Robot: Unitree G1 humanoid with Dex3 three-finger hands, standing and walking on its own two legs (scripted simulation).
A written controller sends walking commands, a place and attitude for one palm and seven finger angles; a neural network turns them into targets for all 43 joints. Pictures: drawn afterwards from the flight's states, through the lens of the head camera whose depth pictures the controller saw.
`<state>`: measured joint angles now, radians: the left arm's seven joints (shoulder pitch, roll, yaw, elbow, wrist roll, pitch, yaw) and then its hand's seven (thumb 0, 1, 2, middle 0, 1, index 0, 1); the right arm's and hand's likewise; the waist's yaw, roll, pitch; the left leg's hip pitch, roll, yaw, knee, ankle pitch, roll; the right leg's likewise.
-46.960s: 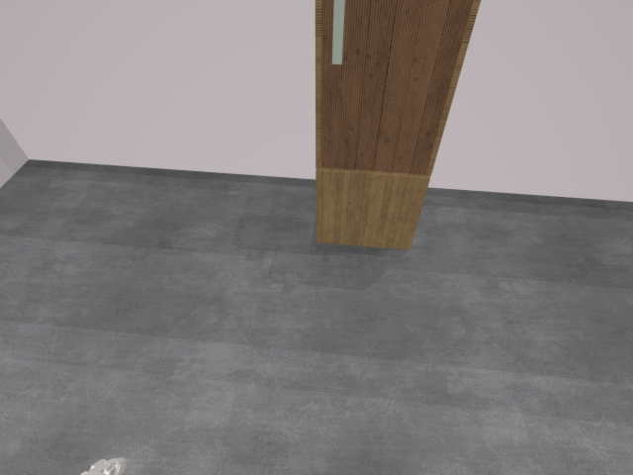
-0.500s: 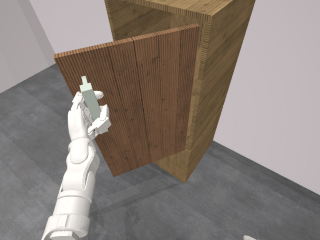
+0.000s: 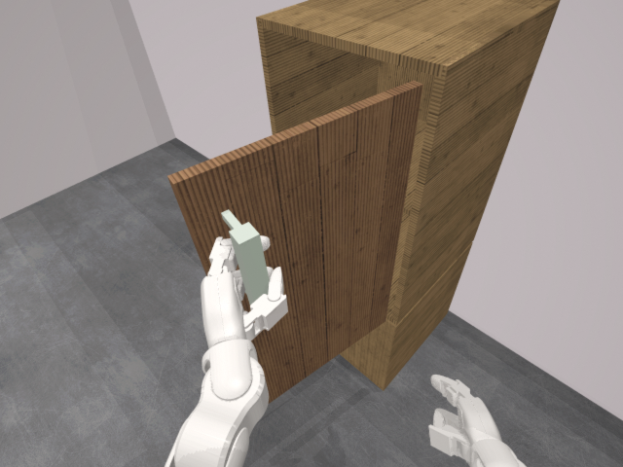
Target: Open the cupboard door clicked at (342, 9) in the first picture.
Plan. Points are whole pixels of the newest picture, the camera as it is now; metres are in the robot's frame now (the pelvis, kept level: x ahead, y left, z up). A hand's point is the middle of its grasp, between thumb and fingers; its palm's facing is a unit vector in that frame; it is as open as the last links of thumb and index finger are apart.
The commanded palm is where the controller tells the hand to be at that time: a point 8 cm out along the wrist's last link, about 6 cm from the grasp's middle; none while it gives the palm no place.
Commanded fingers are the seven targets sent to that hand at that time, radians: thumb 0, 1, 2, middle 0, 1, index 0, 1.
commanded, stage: open thumb and fingers to let go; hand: left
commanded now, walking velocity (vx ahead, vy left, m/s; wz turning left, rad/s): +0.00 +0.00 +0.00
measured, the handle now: (247, 267) +0.33 +0.10 +0.12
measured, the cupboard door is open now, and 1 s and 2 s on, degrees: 79 78 80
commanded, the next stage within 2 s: slide the hand sideways off the handle in 0.88 s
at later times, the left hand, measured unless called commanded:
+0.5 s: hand (274, 295) +0.28 +0.06 +0.13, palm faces +0.34 -0.94 -0.01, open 11.2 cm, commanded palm +0.24 +0.11 +0.12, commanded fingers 0.00 -0.50 0.30 -0.29 -1.15 -0.29 -1.15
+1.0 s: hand (269, 293) +0.28 +0.07 +0.13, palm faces +0.29 -0.96 -0.01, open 14.8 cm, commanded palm +0.24 +0.11 +0.12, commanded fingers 0.00 -0.50 0.30 -0.15 -0.30 -0.15 -0.30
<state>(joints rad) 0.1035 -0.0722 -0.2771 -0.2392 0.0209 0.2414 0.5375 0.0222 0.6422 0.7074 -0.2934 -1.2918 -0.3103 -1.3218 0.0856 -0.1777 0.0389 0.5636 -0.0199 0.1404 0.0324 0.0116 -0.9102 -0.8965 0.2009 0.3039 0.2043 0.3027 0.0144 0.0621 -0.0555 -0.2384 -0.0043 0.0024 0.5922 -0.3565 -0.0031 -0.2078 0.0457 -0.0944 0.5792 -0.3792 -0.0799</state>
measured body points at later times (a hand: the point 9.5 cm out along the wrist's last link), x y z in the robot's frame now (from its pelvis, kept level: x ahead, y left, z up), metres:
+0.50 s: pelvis -0.04 -0.01 +0.00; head -0.06 -0.04 +0.45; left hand +0.26 +0.11 +0.13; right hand +0.13 -0.23 -0.10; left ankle -0.03 +0.12 -0.73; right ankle -0.04 -0.06 -0.73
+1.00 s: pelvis -0.05 +0.03 +0.00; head -0.07 +0.02 +0.45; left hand +0.26 +0.12 +0.13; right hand +0.13 -0.16 -0.10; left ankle -0.03 +0.12 -0.73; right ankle -0.04 -0.06 -0.73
